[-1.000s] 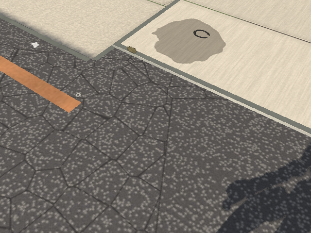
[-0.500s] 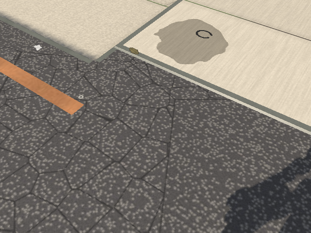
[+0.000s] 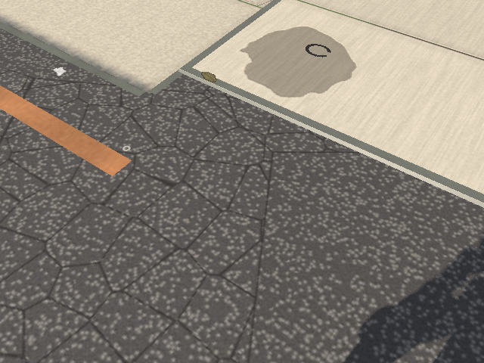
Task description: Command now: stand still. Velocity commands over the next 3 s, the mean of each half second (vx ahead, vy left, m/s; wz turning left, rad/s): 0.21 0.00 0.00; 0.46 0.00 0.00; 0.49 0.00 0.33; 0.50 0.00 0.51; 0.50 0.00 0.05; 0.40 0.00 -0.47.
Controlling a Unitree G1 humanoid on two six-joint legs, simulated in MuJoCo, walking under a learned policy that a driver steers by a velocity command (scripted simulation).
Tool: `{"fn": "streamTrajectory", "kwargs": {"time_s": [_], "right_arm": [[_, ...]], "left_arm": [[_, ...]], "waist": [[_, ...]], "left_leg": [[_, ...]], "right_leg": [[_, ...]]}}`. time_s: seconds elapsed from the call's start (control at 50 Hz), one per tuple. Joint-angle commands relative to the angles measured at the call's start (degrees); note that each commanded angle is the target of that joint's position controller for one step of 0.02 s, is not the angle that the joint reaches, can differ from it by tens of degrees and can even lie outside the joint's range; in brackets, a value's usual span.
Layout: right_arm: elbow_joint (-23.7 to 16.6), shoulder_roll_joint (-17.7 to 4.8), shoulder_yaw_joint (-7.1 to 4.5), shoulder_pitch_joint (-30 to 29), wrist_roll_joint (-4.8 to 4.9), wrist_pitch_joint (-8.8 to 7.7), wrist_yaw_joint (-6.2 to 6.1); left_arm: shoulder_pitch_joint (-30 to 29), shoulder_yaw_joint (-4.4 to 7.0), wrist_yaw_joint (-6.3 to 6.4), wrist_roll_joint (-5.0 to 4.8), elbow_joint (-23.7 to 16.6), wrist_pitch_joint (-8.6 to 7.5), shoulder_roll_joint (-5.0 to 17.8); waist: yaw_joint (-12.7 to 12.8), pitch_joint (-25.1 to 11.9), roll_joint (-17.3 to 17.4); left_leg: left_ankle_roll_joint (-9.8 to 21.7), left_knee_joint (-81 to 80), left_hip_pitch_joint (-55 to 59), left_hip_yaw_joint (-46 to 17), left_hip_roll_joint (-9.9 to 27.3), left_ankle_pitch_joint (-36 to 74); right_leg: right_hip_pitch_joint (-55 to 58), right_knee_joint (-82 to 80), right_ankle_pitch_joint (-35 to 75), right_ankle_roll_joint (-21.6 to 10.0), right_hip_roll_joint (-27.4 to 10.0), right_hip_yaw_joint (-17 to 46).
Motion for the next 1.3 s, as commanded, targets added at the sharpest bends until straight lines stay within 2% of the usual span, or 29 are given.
{"fn": "streamTrajectory", "kwargs": {"time_s": [0.02,0.1,0.16,0.22,0.26,0.3,0.36,0.38,0.4,0.42,0.44,0.46,0.52,0.58,0.64,0.74,0.8,0.82,0.84,0.86,0.88,0.9,0.92,0.94,0.96,1.0,1.04,1.18,1.3], "right_arm": [[-1.07,-5.50,-0.77,2.14,0.03,-0.35,-0.19],[-0.88,-5.18,-0.71,2.87,0.07,-0.37,-0.23],[-0.49,-5.00,-0.92,4.10,0.60,-0.31,-0.50],[-2.98,-2.76,-0.58,1.00,0.63,-2.34,0.28],[-4.19,-3.30,-0.93,-0.59,1.22,-3.83,1.32],[-4.76,-3.21,-1.05,0.50,1.94,-4.87,1.97],[0.54,-3.61,-2.37,11.88,1.22,-5.29,2.10],[1.84,-5.57,-3.14,18.45,1.04,-5.19,2.01],[1.98,-12.80,-4.65,25.51,1.51,-5.37,2.07],[2.04,-11.35,-3.70,25.18,0.44,-6.38,2.50],[0.30,-8.35,-2.71,19.52,0.35,-7.25,2.60],[-1.19,-6.80,-2.12,15.36,0.40,-7.66,2.96],[-2.42,-4.05,-0.88,13.59,0.11,-6.98,3.39],[-2.22,-5.55,-0.88,16.97,-0.27,-6.19,2.29],[-3.19,-7.45,-1.16,17.20,-0.24,-5.83,1.39],[-2.31,-8.24,-2.08,19.55,0.90,-5.69,1.09],[-3.12,-10.10,-3.02,17.10,0.52,-4.86,1.03],[-3.58,-9.91,-3.00,15.93,0.24,-4.31,1.07],[-4.74,-9.32,-2.58,14.62,-0.15,-4.23,1.29],[-5.82,-2.30,-0.80,20.61,-0.28,-5.10,2.12],[-5.01,-0.76,-0.18,20.73,0.92,-7.01,2.73],[-7.17,-5.69,-1.65,14.74,2.63,-8.23,2.91],[-8.75,-7.49,-2.01,9.79,3.18,-8.79,2.60],[-9.14,-7.53,-2.50,7.59,2.62,-8.70,1.95],[-9.01,-7.20,-3.12,8.09,1.81,-7.90,1.48],[-8.79,-4.18,-3.01,10.59,1.55,-6.22,1.21],[-10.18,-4.29,-3.22,7.92,1.40,-5.32,1.08],[-15.35,-4.21,-2.77,-7.42,1.25,-5.46,2.70],[-20.27,-4.30,-2.11,-15.41,1.49,-5.39,5.17]], "left_arm": [[2.83,0.78,0.17,-0.03,-0.97,-0.33,5.48],[3.62,0.73,0.19,-0.07,-0.93,-0.36,5.17],[5.33,1.58,0.65,-0.89,-0.67,-0.02,7.15],[9.21,3.27,0.54,-1.62,-1.05,-1.19,11.30],[8.70,3.66,0.39,-1.20,-1.95,-2.22,11.09],[5.01,3.63,-0.01,-1.88,-3.80,-3.03,10.44],[1.18,3.62,-0.56,-2.63,-5.64,-2.67,10.15],[0.01,2.86,-0.89,-2.07,-6.40,-3.07,7.67],[-0.16,1.91,-1.05,-1.40,-8.29,-4.10,3.69],[-1.63,2.06,-1.15,-2.26,-9.32,-5.01,4.10],[-2.79,2.26,-1.57,-3.30,-9.98,-5.75,5.32],[-2.63,2.39,-1.92,-3.20,-9.74,-6.29,5.98],[-3.31,3.61,-2.43,-1.64,-9.27,-6.58,7.60],[-8.02,2.99,-2.99,-1.39,-11.01,-5.66,4.58],[-17.15,1.94,-3.36,-1.54,-14.62,-5.60,2.97],[-23.37,1.74,-4.66,-2.09,-17.93,-5.82,4.82],[-16.23,3.56,-4.87,-1.97,-17.02,-6.23,8.70],[-6.89,4.97,-4.53,-2.15,-14.25,-6.09,10.98],[3.45,6.21,-3.97,-2.05,-11.48,-5.70,13.58],[12.11,7.43,-3.46,-0.35,-9.89,-5.24,18.74],[11.78,6.23,-3.61,-0.29,-9.30,-5.09,15.97],[5.48,5.14,-3.79,-1.02,-9.90,-5.50,12.39],[-0.29,4.28,-3.85,-1.15,-11.30,-5.87,9.59],[-4.24,3.68,-4.27,-0.55,-11.75,-6.39,7.78],[-6.05,3.08,-4.58,0.05,-11.65,-6.84,5.82],[-5.04,2.87,-4.66,0.15,-10.36,-6.98,5.55],[-3.13,3.16,-3.82,0.20,-9.26,-7.09,7.57],[3.24,3.67,-1.53,0.09,-7.86,-6.89,10.66],[8.02,4.21,-1.22,-0.59,-6.35,-4.94,11.64]], "waist": [[0.03,0.63,-0.24],[0.03,0.71,-0.22],[0.45,1.74,-2.68],[2.30,5.81,-10.20],[1.99,7.58,-9.52],[-0.31,7.52,-8.47],[-5.17,3.74,-4.01],[-7.40,1.25,3.37],[-8.68,-1.67,18.42],[-7.50,-0.70,15.35],[-4.81,4.12,8.45],[-3.26,5.06,5.55],[-1.74,4.01,4.65],[-2.44,3.97,4.23],[-4.00,5.66,4.06],[-3.60,7.32,4.99],[1.88,0.21,7.58],[6.54,-5.34,8.02],[11.02,-11.54,7.19],[8.58,-21.82,-6.48],[7.88,-26.83,-12.74],[6.75,-16.49,-10.52],[4.93,-9.57,-5.93],[2.55,-5.83,-1.41],[0.23,-4.22,-1.68],[-1.81,-3.01,-3.73],[-2.35,-0.55,-3.91],[1.95,1.74,-2.35],[4.02,3.70,-1.83]], "left_leg": [[1.32,-3.99,-0.14,-0.32,0.57,5.86],[1.33,-3.92,-0.23,-0.32,0.56,6.07],[2.24,0.71,-3.93,3.32,-2.89,-15.32],[3.08,14.46,-14.05,5.25,-2.52,-13.73],[4.53,23.18,-17.66,1.94,1.35,-13.99],[6.14,16.64,-16.02,0.76,3.32,-15.89],[4.87,0.47,8.25,6.65,-2.72,-1.84],[6.25,-3.96,15.82,-3.25,3.54,-5.63],[13.05,-13.66,23.07,-27.06,17.21,-12.20],[18.14,-17.96,19.93,-40.70,22.90,-20.95],[17.11,-17.74,17.66,-36.72,22.24,-22.02],[14.87,-17.66,16.26,-29.49,19.31,-17.73],[10.18,-18.18,13.75,-13.34,12.80,5.00],[10.70,-18.60,12.92,-7.36,11.16,16.80],[10.53,-20.68,8.46,-3.88,9.83,16.83],[10.36,-20.27,13.49,-1.99,12.83,20.70],[8.48,-9.19,18.79,-0.14,13.81,46.96],[7.21,1.26,17.09,1.53,12.01,54.02],[5.49,15.20,6.59,2.18,9.93,46.46],[1.87,39.41,-15.85,3.08,0.24,16.56],[2.03,52.32,-23.82,-5.71,-4.83,-17.39],[3.46,56.31,-29.79,-7.04,-0.85,-15.47],[4.34,54.55,-29.55,-5.05,2.46,-10.25],[4.55,50.53,-26.46,-3.94,5.03,-5.82],[4.76,47.18,-22.37,-4.03,6.97,-3.46],[4.67,43.37,-18.48,-3.68,8.13,-2.61],[3.60,39.06,-21.13,-2.95,8.88,0.07],[2.81,15.73,-26.04,-0.62,6.51,20.13],[5.26,7.93,-30.41,1.70,4.25,13.44]], "right_leg": [[-2.28,-5.56,4.96,-0.83,-1.81,1.95],[-2.33,-5.49,5.29,-0.87,-1.78,1.91],[-4.14,-7.00,-20.05,-3.36,-2.01,3.65],[-3.80,-15.75,-35.18,-10.60,-14.50,20.80],[-4.75,-18.82,-31.70,-13.80,-20.12,27.78],[-4.53,-17.22,-25.20,-11.43,-18.65,23.53],[-14.94,-6.15,-14.56,-6.86,-8.39,8.98],[-20.64,7.42,-8.27,-4.57,-4.38,3.65],[-31.75,26.76,-11.53,-1.28,1.94,-3.16],[-37.39,39.60,-16.80,-2.13,1.05,3.72],[-42.35,45.26,-11.95,-3.64,-2.59,6.23],[-43.04,45.58,-5.68,-4.49,-4.68,5.94],[-37.21,36.71,4.05,-3.90,-7.21,3.62],[-36.29,29.09,8.03,-1.67,-6.40,0.81],[-31.20,15.24,14.24,-0.64,-4.22,-1.41],[-27.42,5.74,16.31,-2.91,-2.86,-1.44],[-15.51,5.07,12.07,-5.88,0.86,-3.22],[-4.04,4.88,11.83,-7.44,2.71,-4.24],[12.83,6.15,11.36,-9.85,-1.79,0.85],[35.08,2.95,-0.84,-18.70,-17.93,27.75],[36.68,-9.29,-6.41,-21.80,-23.70,47.83],[28.71,-10.88,-7.28,-18.18,-20.82,40.29],[18.17,-11.88,-1.99,-15.81,-18.80,30.27],[8.69,-13.56,4.10,-14.17,-16.64,23.59],[2.45,-15.09,7.78,-12.85,-14.15,18.30],[-3.40,-17.96,8.89,-13.17,-12.43,13.94],[-5.57,-20.33,10.15,-13.82,-12.30,10.67],[0.76,-21.98,15.48,-10.35,-11.29,0.26],[15.78,-16.16,22.39,-8.47,-15.73,-3.82]]}}
Next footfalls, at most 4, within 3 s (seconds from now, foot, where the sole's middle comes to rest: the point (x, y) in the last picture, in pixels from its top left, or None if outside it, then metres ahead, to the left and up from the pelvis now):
0.84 right None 0.46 -0.09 -0.78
1.40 left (198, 281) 0.76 0.17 -0.78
1.88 right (235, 198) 1.09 0.06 -0.78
2.38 left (138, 177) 1.19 0.42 -0.78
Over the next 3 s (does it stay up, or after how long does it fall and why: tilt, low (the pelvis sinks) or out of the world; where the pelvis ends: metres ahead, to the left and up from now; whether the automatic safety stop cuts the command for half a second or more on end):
stays up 1.43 0.34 -0.01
